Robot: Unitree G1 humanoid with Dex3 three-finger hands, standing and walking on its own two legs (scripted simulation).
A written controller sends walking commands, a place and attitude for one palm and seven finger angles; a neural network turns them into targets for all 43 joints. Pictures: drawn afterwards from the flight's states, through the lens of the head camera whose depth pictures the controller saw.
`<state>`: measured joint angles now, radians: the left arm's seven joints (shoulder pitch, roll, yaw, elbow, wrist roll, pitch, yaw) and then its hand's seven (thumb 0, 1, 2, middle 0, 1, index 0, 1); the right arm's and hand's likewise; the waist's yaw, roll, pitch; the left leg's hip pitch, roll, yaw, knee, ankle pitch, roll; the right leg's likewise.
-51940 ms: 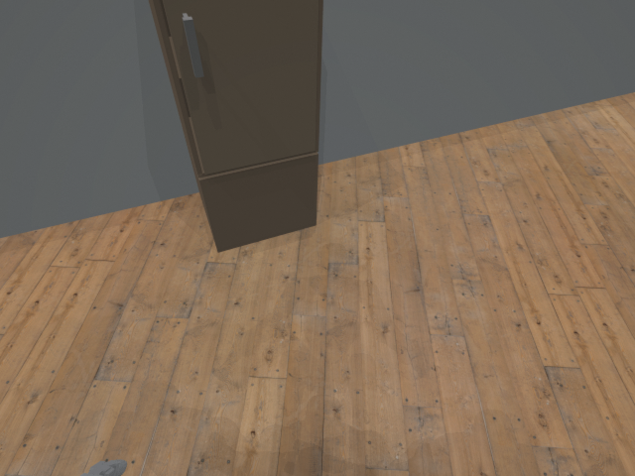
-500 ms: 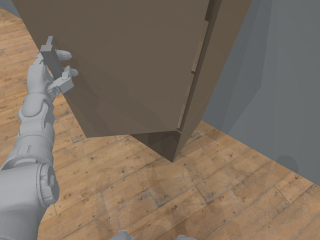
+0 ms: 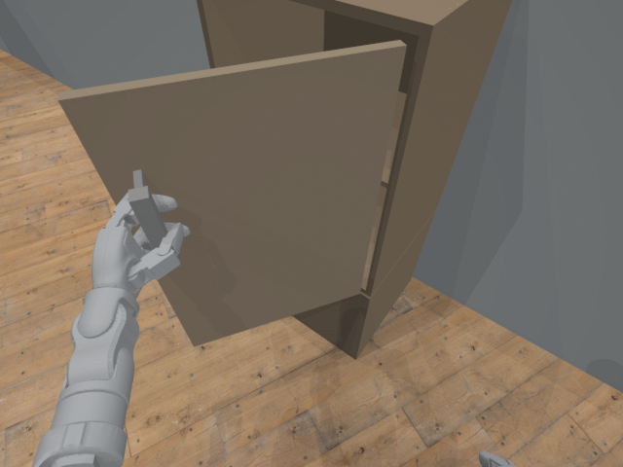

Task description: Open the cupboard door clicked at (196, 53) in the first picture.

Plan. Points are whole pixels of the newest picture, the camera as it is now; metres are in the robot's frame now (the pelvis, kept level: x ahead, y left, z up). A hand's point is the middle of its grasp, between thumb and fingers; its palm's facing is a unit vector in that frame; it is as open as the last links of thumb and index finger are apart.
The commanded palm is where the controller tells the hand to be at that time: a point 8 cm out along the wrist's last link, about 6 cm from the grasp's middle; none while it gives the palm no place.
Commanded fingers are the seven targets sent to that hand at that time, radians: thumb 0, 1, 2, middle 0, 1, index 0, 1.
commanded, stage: pull the door open along its arc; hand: left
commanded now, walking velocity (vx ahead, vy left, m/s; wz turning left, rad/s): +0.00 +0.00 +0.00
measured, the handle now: (155, 221) +0.41 +0.22 +0.10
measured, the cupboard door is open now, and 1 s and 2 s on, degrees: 57 82 84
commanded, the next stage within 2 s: open thumb and fingers to let go in 0.62 s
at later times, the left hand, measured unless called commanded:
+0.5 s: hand (225, 312) +0.28 +0.10 +0.10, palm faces +0.49 -0.87 +0.01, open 5.9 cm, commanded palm +0.21 +0.13 +0.10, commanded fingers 0.00 0.90 0.90 -0.40 -1.35 -0.40 -1.35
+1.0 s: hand (250, 334) +0.25 +0.07 +0.10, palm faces +0.46 -0.89 -0.01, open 7.6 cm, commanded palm +0.20 +0.11 +0.10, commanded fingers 0.00 -0.15 0.45 -0.32 -1.24 -0.32 -1.24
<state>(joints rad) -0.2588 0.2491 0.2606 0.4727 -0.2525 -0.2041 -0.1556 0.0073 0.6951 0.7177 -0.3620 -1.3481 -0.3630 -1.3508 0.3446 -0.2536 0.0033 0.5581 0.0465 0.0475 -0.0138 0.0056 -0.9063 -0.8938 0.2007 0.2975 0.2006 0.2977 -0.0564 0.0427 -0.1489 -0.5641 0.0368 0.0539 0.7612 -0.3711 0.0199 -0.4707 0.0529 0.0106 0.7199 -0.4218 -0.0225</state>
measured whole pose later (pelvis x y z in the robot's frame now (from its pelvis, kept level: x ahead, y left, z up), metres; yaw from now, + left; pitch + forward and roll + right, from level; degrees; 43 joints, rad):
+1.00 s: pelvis -0.02 -0.03 +0.00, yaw +6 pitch +2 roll +0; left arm 0.17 -0.08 -0.24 -0.08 0.04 0.00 0.55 0.01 0.41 0.69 -0.36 -1.30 -0.37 -1.30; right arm 0.15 -0.19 0.02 0.56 -0.05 0.09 -0.01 0.01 -0.91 -0.89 0.20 0.30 0.20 0.30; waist 0.01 0.05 -0.08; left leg -0.43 0.00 -0.04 0.73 -0.33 -0.02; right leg -0.32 0.03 -0.08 0.73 -0.44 -0.06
